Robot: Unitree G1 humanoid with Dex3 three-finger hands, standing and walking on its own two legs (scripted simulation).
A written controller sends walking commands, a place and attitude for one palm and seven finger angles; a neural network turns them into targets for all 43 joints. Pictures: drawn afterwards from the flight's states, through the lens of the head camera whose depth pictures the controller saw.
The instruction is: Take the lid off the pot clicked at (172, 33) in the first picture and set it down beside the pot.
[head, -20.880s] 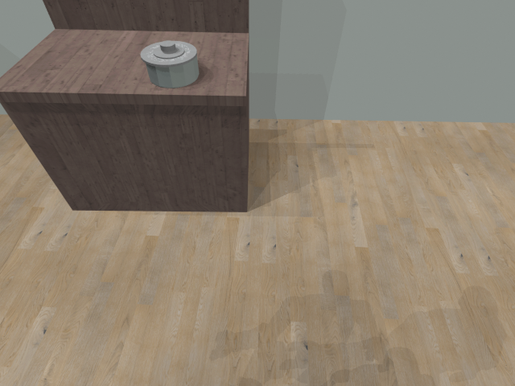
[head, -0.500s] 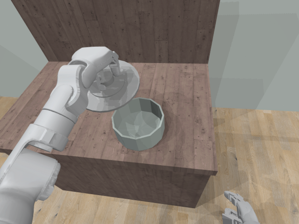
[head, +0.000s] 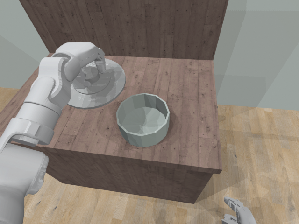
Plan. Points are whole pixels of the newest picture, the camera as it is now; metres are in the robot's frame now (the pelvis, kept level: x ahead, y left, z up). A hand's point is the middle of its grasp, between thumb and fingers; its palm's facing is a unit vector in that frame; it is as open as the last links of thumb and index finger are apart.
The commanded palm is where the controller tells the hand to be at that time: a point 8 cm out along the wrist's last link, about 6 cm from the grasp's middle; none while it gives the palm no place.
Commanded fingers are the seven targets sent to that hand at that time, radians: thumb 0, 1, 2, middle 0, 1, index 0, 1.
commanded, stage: move the lid sideways beside the pot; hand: left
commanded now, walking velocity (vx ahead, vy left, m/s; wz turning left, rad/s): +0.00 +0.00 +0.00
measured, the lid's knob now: (89, 75) +0.47 +0.18 +0.15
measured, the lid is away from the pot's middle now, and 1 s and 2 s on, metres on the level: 0.14 0.23 0.23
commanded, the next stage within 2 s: lower the lid onto the table in 0.94 s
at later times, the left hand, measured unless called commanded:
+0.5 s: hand (61, 75) +0.45 +0.24 +0.17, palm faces -0.30 +0.01 -0.95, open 8.0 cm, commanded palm +0.43 +0.24 +0.25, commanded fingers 0.00 0.52 1.10 -0.87 -1.00 -0.88 -1.00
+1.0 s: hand (48, 71) +0.45 +0.28 +0.18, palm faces -0.29 +0.02 -0.96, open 8.0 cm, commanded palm +0.44 +0.27 +0.25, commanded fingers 0.00 0.52 1.10 -0.87 -1.00 -0.88 -1.00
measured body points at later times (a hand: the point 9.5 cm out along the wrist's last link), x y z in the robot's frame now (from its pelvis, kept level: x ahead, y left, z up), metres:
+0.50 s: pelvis +0.01 +0.00 +0.00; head +0.06 -0.03 +0.45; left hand +0.46 +0.24 +0.22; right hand +0.15 -0.26 -0.13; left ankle -0.03 +0.09 -0.74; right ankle +0.01 -0.14 -0.74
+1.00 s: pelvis +0.01 +0.01 +0.00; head +0.08 -0.01 +0.44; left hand +0.46 +0.27 +0.23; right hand +0.13 -0.25 -0.14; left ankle -0.03 +0.09 -0.74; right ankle +0.01 -0.14 -0.74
